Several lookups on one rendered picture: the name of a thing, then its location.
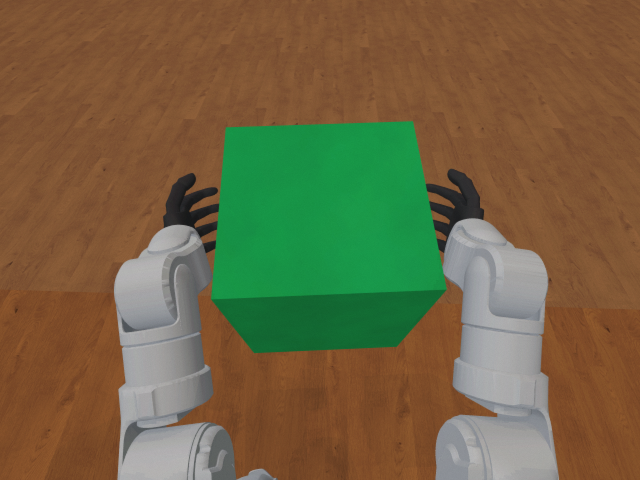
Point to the robot left shin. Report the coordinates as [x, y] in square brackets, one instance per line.
[259, 471]

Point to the carton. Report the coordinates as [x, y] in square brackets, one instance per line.
[325, 236]

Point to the left robot forearm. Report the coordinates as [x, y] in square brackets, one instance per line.
[156, 298]

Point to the robot right upper arm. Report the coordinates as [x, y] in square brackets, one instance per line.
[492, 448]

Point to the robot right hand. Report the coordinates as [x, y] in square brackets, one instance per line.
[467, 204]

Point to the right robot forearm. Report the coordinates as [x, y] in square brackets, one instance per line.
[504, 290]

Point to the robot left hand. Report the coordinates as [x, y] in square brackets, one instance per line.
[178, 206]

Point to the robot left upper arm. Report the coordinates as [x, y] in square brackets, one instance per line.
[201, 451]

